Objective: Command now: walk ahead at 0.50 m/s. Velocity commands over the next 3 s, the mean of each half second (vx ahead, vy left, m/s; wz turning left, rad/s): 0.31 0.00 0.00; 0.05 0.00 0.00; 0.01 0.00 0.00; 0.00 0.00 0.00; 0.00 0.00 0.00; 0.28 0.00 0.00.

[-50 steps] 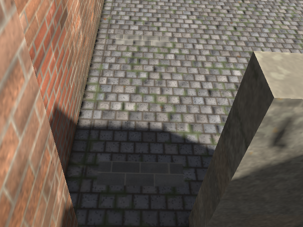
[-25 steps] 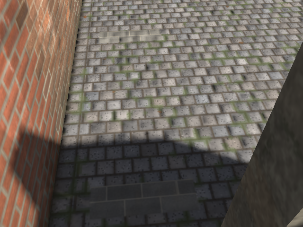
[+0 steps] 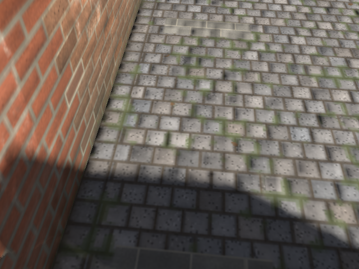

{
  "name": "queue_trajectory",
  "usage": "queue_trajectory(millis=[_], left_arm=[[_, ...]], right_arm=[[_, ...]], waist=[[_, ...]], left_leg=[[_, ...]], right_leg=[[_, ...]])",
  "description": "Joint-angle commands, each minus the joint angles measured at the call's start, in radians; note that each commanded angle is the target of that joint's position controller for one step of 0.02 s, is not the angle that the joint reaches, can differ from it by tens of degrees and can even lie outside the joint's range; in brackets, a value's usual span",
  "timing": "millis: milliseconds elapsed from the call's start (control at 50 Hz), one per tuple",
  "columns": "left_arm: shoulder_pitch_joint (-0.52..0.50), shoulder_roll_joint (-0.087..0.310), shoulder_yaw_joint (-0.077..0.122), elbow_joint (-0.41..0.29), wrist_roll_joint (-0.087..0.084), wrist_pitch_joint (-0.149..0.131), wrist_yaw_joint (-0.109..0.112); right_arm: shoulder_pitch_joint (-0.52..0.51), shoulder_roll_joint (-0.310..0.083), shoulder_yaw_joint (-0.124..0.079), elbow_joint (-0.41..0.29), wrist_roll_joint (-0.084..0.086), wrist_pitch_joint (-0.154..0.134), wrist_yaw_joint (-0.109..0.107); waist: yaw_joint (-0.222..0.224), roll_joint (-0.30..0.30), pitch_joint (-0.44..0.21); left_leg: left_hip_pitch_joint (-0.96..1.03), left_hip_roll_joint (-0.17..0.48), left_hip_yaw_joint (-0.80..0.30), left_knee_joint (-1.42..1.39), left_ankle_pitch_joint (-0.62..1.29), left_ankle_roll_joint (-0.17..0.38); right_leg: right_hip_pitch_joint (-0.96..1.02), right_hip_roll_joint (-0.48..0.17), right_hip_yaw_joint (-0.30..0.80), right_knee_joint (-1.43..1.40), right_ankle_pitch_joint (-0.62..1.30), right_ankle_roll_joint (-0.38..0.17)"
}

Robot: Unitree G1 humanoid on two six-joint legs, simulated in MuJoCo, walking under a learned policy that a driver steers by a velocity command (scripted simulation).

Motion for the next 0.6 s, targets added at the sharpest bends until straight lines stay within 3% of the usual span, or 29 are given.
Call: queue_trajectory(millis=[20, 40, 60, 80, 100, 120, 140, 160, 180, 200, 220, 240, 260, 280, 320, 340, 360, 380, 400, 420, 440, 460, 480, 500, 540, 560, 600], left_arm=[[-0.074, 0.257, 0.117, -0.057, -0.031, 0.012, 0.047], [-0.081, 0.168, 0.101, -0.037, -0.023, -0.006, 0.027], [-0.109, 0.125, 0.103, -0.045, -0.021, -0.022, 0.005], [-0.032, 0.046, 0.098, -0.063, -0.062, -0.034, 0.004], [-0.080, 0.072, 0.083, -0.108, -0.067, -0.062, -0.015], [-0.208, 0.107, 0.088, -0.198, -0.069, -0.042, -0.031], [-0.260, 0.048, 0.071, -0.278, -0.097, -0.038, -0.018], [-0.352, 0.093, 0.089, -0.311, -0.113, -0.021, 0.001], [-0.349, 0.099, 0.091, -0.308, -0.101, -0.002, 0.013], [-0.331, 0.053, 0.073, -0.293, -0.073, 0.030, 0.018], [-0.239, 0.036, 0.075, -0.273, -0.047, 0.047, 0.022], [-0.263, 0.049, 0.077, -0.278, -0.035, 0.048, 0.031], [-0.307, 0.078, 0.074, -0.328, -0.003, 0.028, 0.037], [-0.361, 0.085, 0.069, -0.342, 0.005, 0.020, 0.031], [-0.443, 0.087, 0.062, -0.376, -0.001, 0.011, 0.012], [-0.460, 0.105, 0.064, -0.370, -0.013, 0.004, 0.009], [-0.500, 0.102, 0.061, -0.394, -0.012, -0.004, 0.000], [-0.527, 0.108, 0.062, -0.407, -0.006, -0.009, -0.009], [-0.510, 0.130, 0.070, -0.407, 0.010, -0.008, -0.013], [-0.444, 0.160, 0.087, -0.387, 0.022, -0.005, -0.021], [-0.332, 0.253, 0.109, -0.355, 0.032, -0.003, -0.023], [-0.219, 0.231, 0.106, -0.322, 0.034, -0.001, -0.034], [-0.176, 0.154, 0.083, -0.315, 0.020, 0.011, -0.054], [-0.255, 0.138, 0.074, -0.326, -0.001, 0.020, -0.066], [-0.417, 0.111, 0.064, -0.352, -0.006, 0.036, -0.068], [-0.466, 0.112, 0.064, -0.365, 0.000, 0.038, -0.062], [-0.482, 0.138, 0.078, -0.377, 0.014, 0.045, -0.043]], right_arm=[[0.014, -0.122, -0.050, -0.022, 0.050, -0.053, -0.014], [0.182, -0.198, -0.096, 0.069, 0.003, -0.051, -0.028], [0.461, -0.238, -0.125, 0.177, -0.024, -0.036, -0.041], [0.481, -0.197, -0.118, 0.196, -0.006, -0.030, -0.061], [0.538, -0.126, -0.102, 0.204, -0.003, -0.022, -0.074], [0.562, -0.056, -0.080, 0.199, 0.005, -0.006, -0.072], [0.489, -0.180, -0.115, 0.215, 0.024, 0.008, -0.083], [0.382, -0.120, -0.093, 0.176, -0.002, 0.001, -0.093], [0.293, -0.095, -0.082, 0.149, -0.029, -0.009, -0.100], [0.236, -0.067, -0.059, 0.125, -0.036, -0.015, -0.116], [0.158, -0.038, -0.044, 0.095, -0.041, -0.017, -0.123], [0.116, -0.056, -0.044, 0.062, -0.039, -0.019, -0.129], [0.048, -0.114, -0.058, 0.023, -0.014, -0.027, -0.145], [0.003, -0.147, -0.074, 0.019, 0.002, -0.028, -0.144], [0.102, -0.183, -0.098, 0.032, 0.016, -0.023, -0.132], [0.138, -0.168, -0.104, 0.045, 0.016, -0.023, -0.132], [0.170, -0.143, -0.108, 0.050, 0.022, -0.018, -0.127], [0.199, -0.124, -0.110, 0.053, 0.032, -0.010, -0.119], [0.213, -0.143, -0.122, 0.048, 0.036, -0.001, -0.117], [0.227, -0.123, -0.125, 0.043, 0.034, -0.001, -0.112], [0.298, -0.083, -0.117, 0.050, -0.005, -0.019, -0.104], [0.382, 0.002, -0.081, 0.066, -0.009, -0.031, -0.091], [0.385, 0.018, -0.070, 0.070, 0.000, -0.007, -0.055], [0.315, -0.009, -0.082, 0.040, 0.009, 0.019, -0.042], [0.153, -0.024, -0.097, -0.030, 0.007, 0.056, -0.060], [0.129, -0.025, -0.101, -0.049, 0.006, 0.064, -0.074], [0.125, -0.007, -0.101, -0.048, 0.002, 0.064, -0.089]], waist=[[-0.084, -0.079, 0.089], [-0.142, -0.097, -0.006], [-0.252, 0.054, -0.074], [-0.222, 0.278, -0.134], [-0.292, 0.280, -0.226], [-0.323, 0.142, -0.227], [-0.245, 0.062, -0.208], [-0.198, -0.083, -0.136], [-0.150, -0.089, -0.046], [-0.091, -0.126, 0.083], [-0.025, -0.127, 0.109], [-0.020, -0.105, 0.126], [-0.012, -0.009, 0.148], [-0.011, 0.008, 0.118], [-0.051, -0.011, 0.030], [-0.073, -0.030, 0.042], [-0.090, -0.028, 0.026], [-0.106, -0.051, 0.022], [-0.109, -0.056, -0.011], [-0.093, -0.067, -0.037], [-0.091, -0.203, -0.162], [-0.057, -0.380, -0.335], [-0.033, -0.344, -0.457], [-0.056, -0.261, -0.361], [-0.104, -0.163, -0.148], [-0.134, -0.166, -0.106], [-0.143, -0.202, -0.087]], left_leg=[[-0.027, 0.103, -0.028, -0.285, 0.096, 0.050], [0.336, -0.011, 0.121, -0.252, 0.218, 0.041], [0.692, -0.013, 0.168, -0.081, 0.441, 0.075], [1.090, 0.104, 0.027, 0.200, 0.455, 0.146], [1.158, 0.108, -0.072, 0.215, 0.283, 0.188], [1.103, 0.115, -0.174, 0.095, -0.198, 0.200], [1.023, 0.238, -0.439, -0.087, -0.532, 0.284], [0.849, 0.301, -0.560, -0.153, -0.615, 0.265], [0.640, 0.323, -0.583, -0.148, -0.474, 0.274], [0.343, 0.274, -0.424, -0.162, -0.361, 0.258], [0.165, 0.198, -0.309, -0.160, -0.347, 0.227], [0.065, 0.133, -0.222, -0.195, -0.270, 0.207], [-0.003, 0.064, -0.141, -0.222, -0.120, 0.181], [-0.054, 0.038, -0.035, -0.218, 0.037, 0.158], [0.076, 0.029, 0.019, -0.194, 0.059, 0.140], [0.180, 0.021, 0.036, -0.175, 0.035, 0.121], [0.280, 0.033, 0.026, -0.150, 0.021, 0.106], [0.361, 0.039, 0.006, -0.106, 0.018, 0.089], [0.420, 0.031, 0.006, -0.062, 0.009, 0.072], [0.442, -0.014, 0.019, 0.024, -0.035, 0.048], [0.329, -0.111, 0.072, 0.193, -0.187, -0.009], [0.085, -0.181, 0.086, 0.492, -0.695, -0.083], [0.058, -0.174, 0.000, 0.673, -0.977, -0.108], [0.004, -0.138, -0.029, 0.721, -0.987, -0.116], [-0.016, -0.085, -0.015, 0.627, -0.925, -0.112], [0.048, -0.063, -0.009, 0.505, -0.887, -0.108], [0.193, -0.088, 0.037, 0.306, -0.834, -0.106]], right_leg=[[0.160, -0.358, 0.412, -0.076, 0.931, -0.122], [0.014, -0.229, 0.277, 0.160, 0.877, -0.096], [-0.263, -0.113, 0.175, 0.530, 0.686, -0.044], [-0.729, -0.041, 0.210, 0.821, 0.083, 0.012], [-0.880, -0.085, 0.257, 0.933, 0.062, -0.001], [-0.948, -0.119, 0.247, 0.862, 0.186, -0.008], [-1.011, -0.162, 0.200, 0.838, 0.328, 0.011], [-1.003, -0.207, 0.274, 0.632, 0.571, 0.004], [-0.941, -0.227, 0.294, 0.634, 0.599, 0.007], [-0.836, -0.258, 0.280, 0.534, 0.627, 0.053], [-0.673, -0.296, 0.313, 0.300, 0.681, 0.074], [-0.548, -0.283, 0.279, 0.168, 0.774, 0.101], [-0.449, -0.259, 0.245, -0.006, 0.900, 0.115], [-0.306, -0.245, 0.231, -0.135, 0.938, 0.123], [-0.195, -0.190, 0.191, -0.276, 0.981, 0.118], [-0.244, -0.190, 0.186, -0.374, 0.979, 0.108], [-0.252, -0.181, 0.181, -0.461, 0.976, 0.084], [-0.247, -0.164, 0.166, -0.549, 0.990, 0.053], [-0.205, -0.143, 0.142, -0.603, 0.996, 0.024], [-0.124, -0.138, 0.150, -0.638, 1.144, -0.022], [0.143, -0.223, 0.235, -0.575, 1.694, -0.086], [0.467, -0.437, 0.471, -0.591, 1.845, -0.237], [0.509, -0.480, 0.645, -0.667, 1.616, -0.274], [0.410, -0.454, 0.634, -0.698, 1.401, -0.254], [0.142, -0.401, 0.544, -0.758, 1.206, -0.200], [0.044, -0.369, 0.498, -0.794, 1.133, -0.169], [-0.054, -0.315, 0.414, -0.842, 1.019, -0.151]])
